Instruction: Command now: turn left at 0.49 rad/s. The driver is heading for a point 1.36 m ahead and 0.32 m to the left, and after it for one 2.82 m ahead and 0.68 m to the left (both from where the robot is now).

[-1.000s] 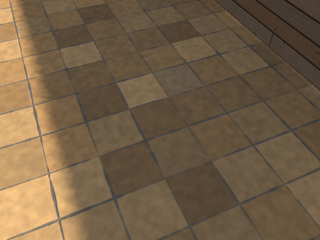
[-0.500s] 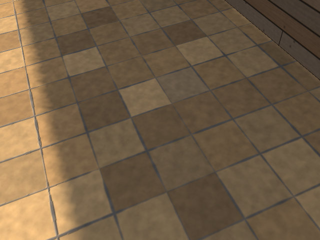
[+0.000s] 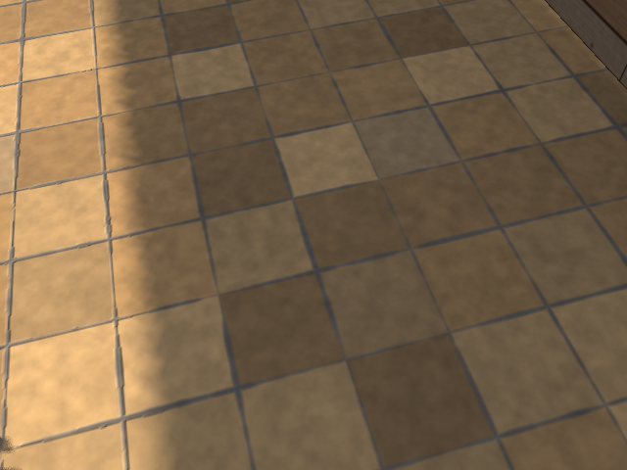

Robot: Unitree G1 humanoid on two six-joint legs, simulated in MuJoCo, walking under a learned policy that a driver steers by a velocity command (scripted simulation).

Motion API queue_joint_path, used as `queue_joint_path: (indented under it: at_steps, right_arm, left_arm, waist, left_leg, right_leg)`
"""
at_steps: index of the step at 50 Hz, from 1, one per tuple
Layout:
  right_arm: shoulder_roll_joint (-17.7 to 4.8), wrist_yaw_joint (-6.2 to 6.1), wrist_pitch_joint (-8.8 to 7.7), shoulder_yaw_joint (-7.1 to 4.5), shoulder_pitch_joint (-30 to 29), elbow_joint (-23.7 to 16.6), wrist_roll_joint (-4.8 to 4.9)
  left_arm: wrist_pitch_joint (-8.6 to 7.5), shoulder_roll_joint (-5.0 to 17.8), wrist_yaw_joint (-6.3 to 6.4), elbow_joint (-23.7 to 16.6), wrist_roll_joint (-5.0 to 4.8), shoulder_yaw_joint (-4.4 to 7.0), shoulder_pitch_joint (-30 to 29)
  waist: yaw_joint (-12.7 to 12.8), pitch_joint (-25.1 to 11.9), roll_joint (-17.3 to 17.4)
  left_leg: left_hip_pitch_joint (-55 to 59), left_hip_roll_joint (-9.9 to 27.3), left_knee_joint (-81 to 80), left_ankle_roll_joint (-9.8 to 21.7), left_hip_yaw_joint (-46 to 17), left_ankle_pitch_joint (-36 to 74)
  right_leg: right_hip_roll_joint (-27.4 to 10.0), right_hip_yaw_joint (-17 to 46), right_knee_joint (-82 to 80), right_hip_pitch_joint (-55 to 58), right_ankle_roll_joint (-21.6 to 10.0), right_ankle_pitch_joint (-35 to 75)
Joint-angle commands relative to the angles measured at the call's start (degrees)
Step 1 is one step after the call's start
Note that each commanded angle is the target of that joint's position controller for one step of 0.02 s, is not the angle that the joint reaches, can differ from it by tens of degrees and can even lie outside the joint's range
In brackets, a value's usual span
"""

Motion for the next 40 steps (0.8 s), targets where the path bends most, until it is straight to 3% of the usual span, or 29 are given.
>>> queue_joint_path:
  at_steps: [1,2,3,4,5,7,10,13,15,17,21,26,28,29,30,31,32,33,34,35,36,38,40]
  right_arm:
    - [-7.37,-0.64,0.55,-1.49,-4.37,-4.99,0.75]
    - [-2.74,-0.35,0.83,-0.36,-1.56,-5.09,0.1]
    - [-2.43,-0.27,0.21,-0.59,-1.16,-7.25,-0.51]
    - [-7.9,-0.08,-0.34,-2.06,-1.15,-6.76,-0.36]
    - [-9.89,-0.07,-0.2,-3.03,0.91,-5.18,0.2]
    - [-8.2,-0.63,0.75,-3.15,3.94,-2.94,-0.42]
    - [-6.11,-0.01,0.76,-2.68,1.81,-4.92,0.15]
    - [-4.83,0.55,0.77,-1.87,-1.06,-7.61,0.26]
    - [-4.5,1.3,0.9,-1.38,-2.49,-9.17,0.3]
    - [-4.51,2.14,0.73,-1.09,-4.25,-10.88,0.2]
    - [-3.46,3.74,-0.32,-0.57,-6.72,-12.95,0.26]
    - [-2.95,5.6,-0.77,-0.26,-7.01,-13.59,0.64]
    - [-3.55,5.82,-0.41,-0.9,-2.83,-12.53,0.15]
    - [-6.16,5.42,-0.06,-2.43,3.37,-10.78,0.05]
    - [-11.35,4.28,0.33,-4.75,13.36,-8.5,0.49]
    - [-19.5,3.29,-0.24,-5.8,14.37,-9.6,0.26]
    - [-15.67,4.07,-1.86,-4.22,12.79,-11.71,-0.62]
    - [-12.39,4.41,-2.85,-3.04,9.9,-12.0,-0.66]
    - [-10.35,4.3,-3.28,-2.54,6.98,-12.24,0.05]
    - [-9.31,3.94,-3.04,-2.22,3.61,-13.14,0.32]
    - [-9.06,3.44,-2.89,-1.88,1.39,-14.13,-0.12]
    - [-10.38,2.55,-3.0,-2.05,0.75,-14.76,-1.19]
    - [-10.06,1.88,-3.03,-1.87,1.71,-14.23,-0.92]
  left_arm:
    - [0.05,5.69,-0.75,0.46,0.15,1.7,11.92]
    - [0.52,10.6,-0.33,-0.16,1.37,2.93,12.72]
    - [0.67,14.53,-0.43,-2.51,4.02,3.28,7.79]
    - [0.09,11.36,-0.22,-5.02,5.08,2.33,3.84]
    - [-0.39,8.64,-0.04,-6.27,4.18,1.62,-0.36]
    - [-0.86,7.03,0.29,-7.72,1.82,1.07,-2.76]
    - [-0.54,6.39,1.24,-6.67,1.88,0.56,1.74]
    - [0.06,7.98,1.7,-5.92,1.89,1.07,5.05]
    - [0.09,9.3,1.51,-6.22,1.43,1.69,5.98]
    - [-0.34,10.59,1.13,-6.54,0.99,2.27,6.1]
    - [-1.56,11.72,-0.05,-6.53,0.61,3.33,8.13]
    - [-2.07,13.18,-1.99,-6.76,-0.56,4.44,8.41]
    - [-1.41,13.81,-2.37,-7.46,-1.28,4.61,5.05]
    - [-1.31,12.62,-2.42,-7.59,-1.44,4.23,4.83]
    - [-1.37,10.02,-2.46,-8.38,-0.26,3.26,4.61]
    - [-2.2,3.1,-2.43,-13.59,3.11,0.95,3.04]
    - [-3.39,7.33,-2.75,-13.45,1.68,1.72,1.39]
    - [-3.59,9.59,-3.07,-13.8,-0.2,2.24,0.93]
    - [-3.55,10.41,-3.01,-12.96,0.04,2.49,2.01]
    - [-3.34,10.98,-2.47,-12.33,1.26,2.8,2.31]
    - [-2.91,11.3,-2.22,-12.12,1.79,3.04,3.09]
    - [-2.35,9.57,-2.13,-11.82,2.06,2.74,5.09]
    - [-2.08,7.53,-2.0,-12.23,1.85,2.01,4.53]
  waist:
    - [5.55,-10.29,5.13]
    - [3.95,-9.5,-7.83]
    - [2.15,-7.35,-18.38]
    - [1.21,-6.09,-12.59]
    - [-0.78,-4.09,-8.66]
    - [-1.0,-2.28,-7.11]
    - [1.12,-2.41,-8.0]
    - [3.27,-3.17,-8.56]
    - [4.59,-4.17,-8.32]
    - [5.35,-2.71,-9.1]
    - [6.12,0.12,-7.55]
    - [4.97,0.55,-7.4]
    - [1.01,-1.0,-6.39]
    - [-1.98,-5.18,-4.45]
    - [-6.08,-11.04,1.03]
    - [-2.75,-12.81,18.33]
    - [-4.74,-15.37,8.95]
    - [-3.09,-11.14,7.31]
    - [-1.12,-7.67,5.4]
    - [0.31,-5.88,3.44]
    - [1.79,-5.3,3.85]
    - [3.23,-7.1,2.97]
    - [2.84,-7.67,3.15]
  left_leg:
    - [-0.95,6.8,-1.79,6.83,-9.81,4.12]
    - [-11.27,0.2,12.53,2.65,-3.26,-12.84]
    - [-17.29,-5.2,23.8,0.41,-1.14,-26.92]
    - [-16.15,-1.64,33.54,0.58,-3.85,-25.64]
    - [-16.36,-1.18,37.4,0.69,-3.6,-21.32]
    - [-18.26,-0.3,41.14,-0.95,-2.46,-14.57]
    - [-18.49,0.22,41.38,-3.6,0.91,-10.58]
    - [-19.54,2.06,34.1,-5.29,2.6,-10.69]
    - [-18.67,4.35,29.98,-5.22,4.18,-10.21]
    - [-18.1,5.8,26.69,-4.34,5.6,-10.45]
    - [-16.61,7.05,19.59,-0.95,7.71,-11.64]
    - [-7.95,5.83,11.3,3.01,11.69,-12.85]
    - [1.18,2.6,3.78,4.42,14.92,-7.98]
    - [11.92,-0.31,0.51,6.05,15.6,-5.02]
    - [26.88,3.12,-0.73,9.4,7.5,-0.02]
    - [37.65,20.05,-3.79,19.34,-23.11,11.52]
    - [34.92,24.52,-7.78,24.72,-29.47,14.52]
    - [31.59,22.54,-7.54,22.79,-21.18,19.64]
    - [26.88,18.84,-6.87,19.44,-14.23,21.45]
    - [22.19,16.49,-6.95,16.94,-11.01,21.92]
    - [17.87,14.87,-7.72,16.04,-8.73,25.02]
    - [14.78,13.61,-7.88,16.1,-5.78,33.48]
    - [14.16,12.47,-7.31,15.42,-3.29,36.6]
  right_leg:
    - [0.02,-1.92,-15.87,15.45,-1.26,12.36]
    - [-13.12,11.42,-21.63,21.36,-5.91,10.15]
    - [-25.33,27.1,-25.27,13.39,-15.39,13.35]
    - [-25.78,26.3,-26.09,10.3,-18.36,11.73]
    - [-22.34,19.58,-24.81,9.16,-16.01,11.95]
    - [-17.58,10.98,-23.13,11.31,-12.25,13.83]
    - [-15.9,3.99,-22.52,14.28,-13.5,22.51]
    - [-17.8,2.73,-22.15,20.5,-15.0,26.83]
    - [-19.44,3.06,-25.13,21.96,-15.3,14.08]
    - [-20.66,3.69,-28.24,21.25,-15.29,3.35]
    - [-22.02,1.21,-30.33,21.93,-14.7,-0.25]
    - [-21.72,-4.78,-28.05,19.47,-13.28,2.97]
    - [-19.95,-9.72,-19.22,16.18,-10.63,17.85]
    - [-17.19,-13.91,-8.06,12.45,-8.2,29.64]
    - [-13.53,-16.74,9.15,1.93,-3.75,25.47]
    - [-3.65,-15.3,29.25,-22.05,1.34,-14.77]
    - [-2.94,-2.46,36.76,-26.69,1.49,-17.24]
    - [-5.15,-1.22,36.4,-27.43,0.52,-12.94]
    - [-7.26,-1.17,33.06,-26.03,-0.1,-8.09]
    - [-8.15,-0.89,29.45,-23.99,-0.18,-4.23]
    - [-8.24,-0.56,26.82,-20.29,0.02,-0.76]
    - [-6.18,-1.46,23.49,-15.75,0.83,4.55]
    - [-5.28,-1.82,17.0,-14.28,1.32,7.93]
